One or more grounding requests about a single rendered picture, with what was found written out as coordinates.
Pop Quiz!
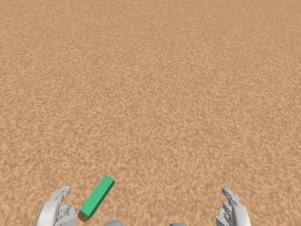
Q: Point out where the carton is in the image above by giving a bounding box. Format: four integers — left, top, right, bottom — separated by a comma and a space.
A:
80, 175, 115, 218

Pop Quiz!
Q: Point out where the right robot hand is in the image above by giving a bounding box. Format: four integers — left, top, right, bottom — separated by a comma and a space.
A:
216, 187, 252, 226

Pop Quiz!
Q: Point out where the left robot hand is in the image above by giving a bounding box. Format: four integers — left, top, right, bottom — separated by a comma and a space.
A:
35, 186, 78, 226

